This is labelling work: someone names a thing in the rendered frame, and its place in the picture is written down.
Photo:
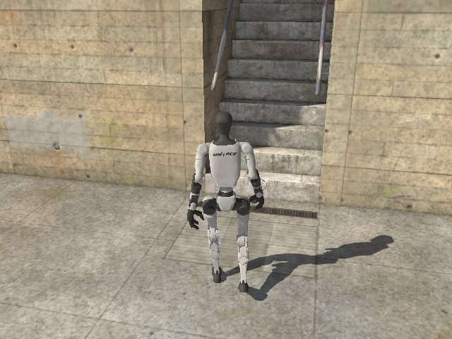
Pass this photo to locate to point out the stairs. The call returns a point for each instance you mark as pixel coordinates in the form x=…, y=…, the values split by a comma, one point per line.
x=270, y=93

